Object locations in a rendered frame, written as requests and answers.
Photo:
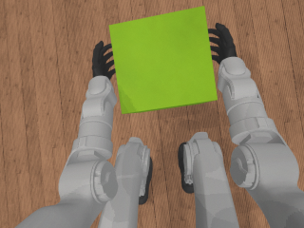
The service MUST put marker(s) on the right robot hand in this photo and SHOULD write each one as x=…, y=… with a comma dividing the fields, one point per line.
x=226, y=47

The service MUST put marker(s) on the carton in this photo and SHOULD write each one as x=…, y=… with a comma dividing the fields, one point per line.
x=163, y=61

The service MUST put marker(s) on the left robot hand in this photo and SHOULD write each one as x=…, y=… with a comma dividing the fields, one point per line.
x=99, y=65

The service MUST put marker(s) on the left robot forearm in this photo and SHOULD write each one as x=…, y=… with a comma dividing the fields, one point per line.
x=96, y=123

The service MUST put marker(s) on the right robot upper arm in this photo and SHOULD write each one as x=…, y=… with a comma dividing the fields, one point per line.
x=269, y=173

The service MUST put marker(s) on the robot right foot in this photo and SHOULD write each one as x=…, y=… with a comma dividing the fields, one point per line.
x=187, y=187

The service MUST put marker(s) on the right robot forearm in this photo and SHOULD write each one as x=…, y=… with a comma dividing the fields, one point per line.
x=247, y=116

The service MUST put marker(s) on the left robot upper arm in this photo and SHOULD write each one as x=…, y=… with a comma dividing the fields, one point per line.
x=84, y=188

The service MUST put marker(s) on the robot right thigh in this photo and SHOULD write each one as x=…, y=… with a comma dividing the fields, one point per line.
x=213, y=198

